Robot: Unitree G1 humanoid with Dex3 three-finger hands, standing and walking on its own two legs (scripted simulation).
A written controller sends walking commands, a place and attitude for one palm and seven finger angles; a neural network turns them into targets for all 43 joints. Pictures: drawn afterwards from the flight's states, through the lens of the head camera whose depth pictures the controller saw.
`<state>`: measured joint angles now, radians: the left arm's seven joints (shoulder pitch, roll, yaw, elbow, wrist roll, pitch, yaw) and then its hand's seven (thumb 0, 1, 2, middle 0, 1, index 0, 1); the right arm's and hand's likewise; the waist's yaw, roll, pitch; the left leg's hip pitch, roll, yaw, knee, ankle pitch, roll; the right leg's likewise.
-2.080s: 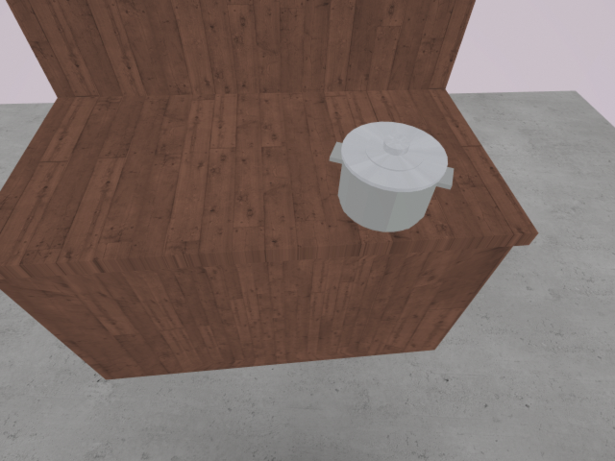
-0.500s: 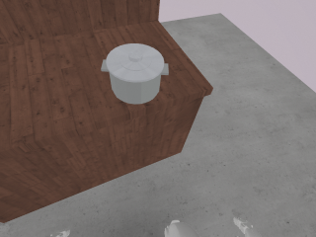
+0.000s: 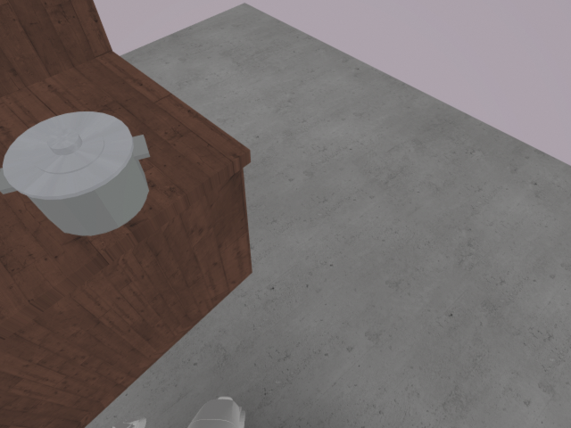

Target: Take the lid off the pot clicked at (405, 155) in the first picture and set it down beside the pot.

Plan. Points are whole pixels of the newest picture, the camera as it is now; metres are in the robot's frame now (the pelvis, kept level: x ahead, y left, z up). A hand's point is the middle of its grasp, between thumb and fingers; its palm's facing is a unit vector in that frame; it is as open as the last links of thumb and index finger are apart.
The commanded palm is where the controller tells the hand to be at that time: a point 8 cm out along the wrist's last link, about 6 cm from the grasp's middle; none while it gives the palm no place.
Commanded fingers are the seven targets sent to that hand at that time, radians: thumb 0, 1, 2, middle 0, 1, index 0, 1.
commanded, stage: walk to a spot facing it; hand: left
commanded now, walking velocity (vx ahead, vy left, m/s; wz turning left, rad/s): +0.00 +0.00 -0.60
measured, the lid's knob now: (64, 141) +0.51 +0.40 +0.06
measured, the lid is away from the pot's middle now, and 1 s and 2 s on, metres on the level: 0.00 0.00 0.00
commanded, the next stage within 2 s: none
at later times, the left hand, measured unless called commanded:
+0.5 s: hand (183, 410) +0.15 +0.17 -0.16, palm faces -0.27 -0.93 -0.25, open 7.4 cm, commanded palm none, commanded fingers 0.00 0.90 0.90 -0.20 -0.30 -0.20 -0.30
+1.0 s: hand (216, 409) +0.16 +0.12 -0.18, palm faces -0.48 -0.85 -0.20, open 7.4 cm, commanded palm none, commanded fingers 0.00 0.90 0.90 -0.20 -0.30 -0.20 -0.30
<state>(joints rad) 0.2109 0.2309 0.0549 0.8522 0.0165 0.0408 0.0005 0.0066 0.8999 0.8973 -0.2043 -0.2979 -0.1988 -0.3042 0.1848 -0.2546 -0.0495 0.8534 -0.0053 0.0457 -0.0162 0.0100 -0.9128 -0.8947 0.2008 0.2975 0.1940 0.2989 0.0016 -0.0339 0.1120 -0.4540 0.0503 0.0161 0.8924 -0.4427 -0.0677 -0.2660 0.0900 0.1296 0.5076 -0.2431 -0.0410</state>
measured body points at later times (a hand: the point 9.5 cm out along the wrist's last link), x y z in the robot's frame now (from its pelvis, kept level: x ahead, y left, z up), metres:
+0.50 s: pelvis +0.00 -0.01 -0.01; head +0.04 -0.03 +0.44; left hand +0.17 +0.22 -0.14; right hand -0.02 -0.26 -0.15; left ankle +0.04 +0.12 -0.74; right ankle -0.05 -0.12 -0.73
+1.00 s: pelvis +0.01 -0.02 -0.01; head +0.06 -0.02 +0.44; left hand +0.19 +0.16 -0.16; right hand -0.01 -0.31 -0.12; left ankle +0.08 +0.06 -0.74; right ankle -0.04 -0.12 -0.74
